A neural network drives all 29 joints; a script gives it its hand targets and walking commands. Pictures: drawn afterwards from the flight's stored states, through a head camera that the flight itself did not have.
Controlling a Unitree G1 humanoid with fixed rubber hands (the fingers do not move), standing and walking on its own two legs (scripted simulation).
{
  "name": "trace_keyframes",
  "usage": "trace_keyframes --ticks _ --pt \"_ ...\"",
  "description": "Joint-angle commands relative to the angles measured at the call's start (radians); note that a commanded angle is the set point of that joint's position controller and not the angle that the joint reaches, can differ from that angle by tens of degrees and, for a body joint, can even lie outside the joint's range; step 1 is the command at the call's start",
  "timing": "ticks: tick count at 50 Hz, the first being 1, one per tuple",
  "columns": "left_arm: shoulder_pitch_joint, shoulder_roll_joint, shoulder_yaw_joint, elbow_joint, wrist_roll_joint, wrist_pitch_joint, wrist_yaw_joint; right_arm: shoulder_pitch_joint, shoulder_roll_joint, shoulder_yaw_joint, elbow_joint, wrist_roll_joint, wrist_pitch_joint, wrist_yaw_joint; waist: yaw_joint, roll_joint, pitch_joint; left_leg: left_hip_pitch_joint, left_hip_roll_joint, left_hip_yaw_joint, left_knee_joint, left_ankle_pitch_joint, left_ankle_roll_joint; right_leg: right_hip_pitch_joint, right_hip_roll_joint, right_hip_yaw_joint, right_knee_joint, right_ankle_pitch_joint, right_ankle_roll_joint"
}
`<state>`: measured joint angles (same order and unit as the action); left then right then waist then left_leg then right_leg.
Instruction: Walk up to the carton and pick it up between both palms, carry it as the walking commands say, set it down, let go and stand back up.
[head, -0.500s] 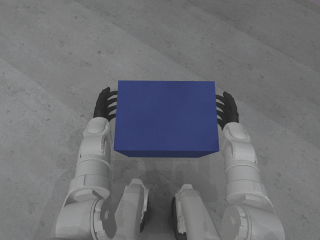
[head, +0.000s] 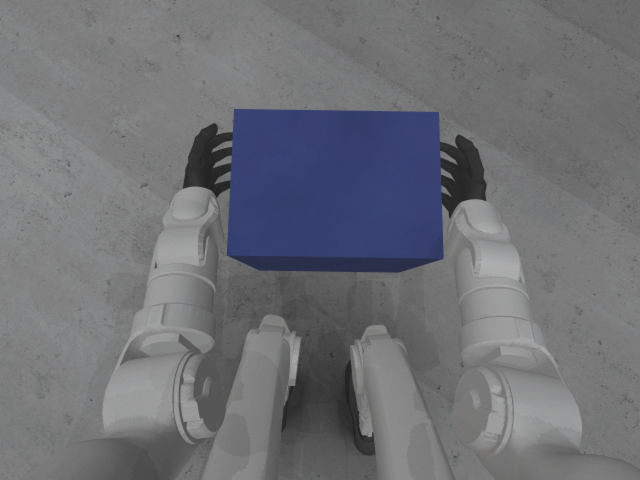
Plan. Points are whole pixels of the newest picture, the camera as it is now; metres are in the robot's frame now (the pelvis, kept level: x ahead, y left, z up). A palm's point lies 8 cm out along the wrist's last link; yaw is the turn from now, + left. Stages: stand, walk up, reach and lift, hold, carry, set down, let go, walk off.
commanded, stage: set down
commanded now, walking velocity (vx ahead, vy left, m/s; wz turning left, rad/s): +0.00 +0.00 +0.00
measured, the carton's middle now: (332, 206) +0.44 +0.01 -0.14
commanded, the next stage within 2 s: none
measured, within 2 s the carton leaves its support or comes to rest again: neither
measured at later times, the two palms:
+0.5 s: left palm (221, 193) +0.46 +0.17 -0.17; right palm (440, 205) +0.46 -0.15 -0.16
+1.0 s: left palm (233, 197) +0.49 +0.17 -0.25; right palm (422, 209) +0.48 -0.15 -0.25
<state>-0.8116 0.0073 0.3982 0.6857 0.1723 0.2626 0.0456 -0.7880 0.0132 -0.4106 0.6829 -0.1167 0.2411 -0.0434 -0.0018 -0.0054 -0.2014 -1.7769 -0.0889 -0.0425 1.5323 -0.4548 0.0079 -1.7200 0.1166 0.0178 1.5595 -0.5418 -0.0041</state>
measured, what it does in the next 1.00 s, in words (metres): lowers itself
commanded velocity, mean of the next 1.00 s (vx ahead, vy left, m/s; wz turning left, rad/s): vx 0.00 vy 0.00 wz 0.00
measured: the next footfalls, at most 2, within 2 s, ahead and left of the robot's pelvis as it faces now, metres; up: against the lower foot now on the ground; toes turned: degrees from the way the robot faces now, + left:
none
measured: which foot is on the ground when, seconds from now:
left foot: down 0.00-1.00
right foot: down 0.00-1.00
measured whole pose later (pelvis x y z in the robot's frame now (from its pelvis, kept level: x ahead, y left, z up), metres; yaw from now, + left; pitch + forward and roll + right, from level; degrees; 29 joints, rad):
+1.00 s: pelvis -0.03 +0.00 -0.14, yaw -2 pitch +43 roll -2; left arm -1.18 0.17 0.36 0.84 0.09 0.25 0.07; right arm -1.13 -0.10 -0.38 0.79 -0.05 0.23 -0.10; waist 0.01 -0.02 0.02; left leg -2.23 -0.11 -0.04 1.97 -0.50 -0.02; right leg -2.18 0.16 -0.01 2.01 -0.59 0.02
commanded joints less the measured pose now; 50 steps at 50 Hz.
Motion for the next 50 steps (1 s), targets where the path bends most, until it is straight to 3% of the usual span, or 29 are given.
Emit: trace_keyframes --ticks 1,50 --pt "-0.563 -0.936 -0.507 0.014 -0.103 -0.017 -0.181 -0.623 0.907 0.509 -0.018 0.104 -0.017 0.183 0.002 0.030 -0.857 0.610 -0.054 0.013 -0.090 0.242 -0.017 0.289 0.051 -0.015 -0.135 0.250 0.020" --pt "-0.948 -0.755 -0.458 0.102 -0.183 -0.036 -0.182 -1.011 0.765 0.481 0.028 0.171 -0.031 0.137 0.027 0.020 -0.907 0.251 -0.039 0.067 0.333 0.234 -0.022 0.009 0.054 -0.061 0.280 0.230 0.030"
